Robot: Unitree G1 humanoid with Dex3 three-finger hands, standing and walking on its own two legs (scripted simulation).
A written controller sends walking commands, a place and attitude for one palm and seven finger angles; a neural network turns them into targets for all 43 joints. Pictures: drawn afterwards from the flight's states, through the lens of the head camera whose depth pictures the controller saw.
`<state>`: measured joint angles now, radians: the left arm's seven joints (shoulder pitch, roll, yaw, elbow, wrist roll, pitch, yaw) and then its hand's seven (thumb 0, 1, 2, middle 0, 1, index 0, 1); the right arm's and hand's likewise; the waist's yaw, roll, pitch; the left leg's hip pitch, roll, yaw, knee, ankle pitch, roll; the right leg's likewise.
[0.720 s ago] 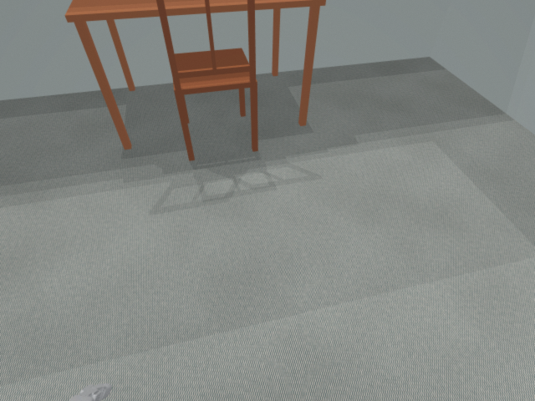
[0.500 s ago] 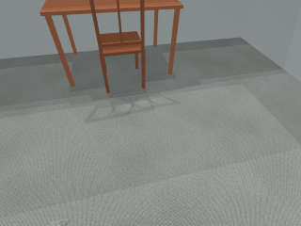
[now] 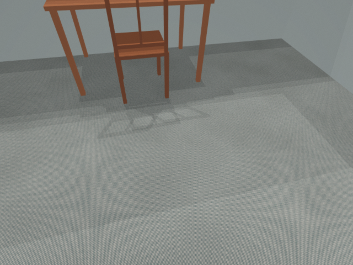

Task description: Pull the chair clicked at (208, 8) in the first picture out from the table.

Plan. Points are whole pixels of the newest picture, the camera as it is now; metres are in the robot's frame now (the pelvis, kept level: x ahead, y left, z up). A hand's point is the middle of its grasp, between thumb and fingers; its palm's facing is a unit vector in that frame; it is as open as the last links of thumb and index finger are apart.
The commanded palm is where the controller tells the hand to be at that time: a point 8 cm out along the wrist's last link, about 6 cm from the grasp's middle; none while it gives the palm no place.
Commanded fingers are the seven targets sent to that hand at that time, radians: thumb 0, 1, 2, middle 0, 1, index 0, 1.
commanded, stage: stand and wait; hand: left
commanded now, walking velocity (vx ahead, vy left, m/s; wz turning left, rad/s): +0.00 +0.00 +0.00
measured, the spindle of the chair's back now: (138, 17) +1.56 +0.34 -0.07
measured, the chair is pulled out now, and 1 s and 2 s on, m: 0.00 0.00 0.00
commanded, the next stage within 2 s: look at it before walking up in 0.10 s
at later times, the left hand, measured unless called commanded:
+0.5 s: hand out of the picture +0.07 +0.25 -0.16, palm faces -0.03 -0.94 -0.33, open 7.3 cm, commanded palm none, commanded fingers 0.00 0.90 0.90 -0.20 -0.30 -0.20 -0.30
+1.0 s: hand out of the picture +0.07 +0.22 -0.17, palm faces -0.02 -0.96 -0.27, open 7.3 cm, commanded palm none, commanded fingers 0.00 0.90 0.90 -0.20 -0.30 -0.20 -0.30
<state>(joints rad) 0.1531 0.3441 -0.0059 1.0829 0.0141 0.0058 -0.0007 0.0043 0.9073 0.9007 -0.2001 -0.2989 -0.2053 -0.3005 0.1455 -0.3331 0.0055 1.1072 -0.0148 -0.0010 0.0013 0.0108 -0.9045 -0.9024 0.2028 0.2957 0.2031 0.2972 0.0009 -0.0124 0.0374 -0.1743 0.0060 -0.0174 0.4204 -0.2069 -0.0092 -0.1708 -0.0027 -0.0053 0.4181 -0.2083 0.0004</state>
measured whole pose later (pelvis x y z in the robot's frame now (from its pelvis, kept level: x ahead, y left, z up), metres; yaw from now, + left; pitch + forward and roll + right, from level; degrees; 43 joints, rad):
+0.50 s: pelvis +0.00 +0.00 +0.00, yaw +0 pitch -2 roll +0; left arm 0.14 0.34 -0.01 1.09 0.02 0.00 0.00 0.00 0.91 0.90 -0.20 -0.30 -0.21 -0.30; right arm 0.12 -0.33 0.01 1.11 -0.01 -0.01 0.00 0.01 -0.90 -0.90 0.20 0.30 0.20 0.30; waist 0.01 -0.01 0.04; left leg -0.17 0.00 -0.02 0.39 -0.19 -0.01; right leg -0.16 -0.01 0.00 0.40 -0.20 0.00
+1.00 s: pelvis +0.02 +0.00 +0.00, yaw -1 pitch -2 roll +0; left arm 0.22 0.29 0.00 1.09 0.03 0.02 -0.01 0.00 0.91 0.90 -0.20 -0.30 -0.20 -0.30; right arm 0.18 -0.28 0.01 1.12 -0.03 0.01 0.00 0.01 -0.91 -0.90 0.20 0.30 0.20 0.30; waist 0.01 -0.01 -0.03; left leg -0.17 0.02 0.00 0.48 -0.33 -0.01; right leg -0.17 0.01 0.01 0.45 -0.28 -0.01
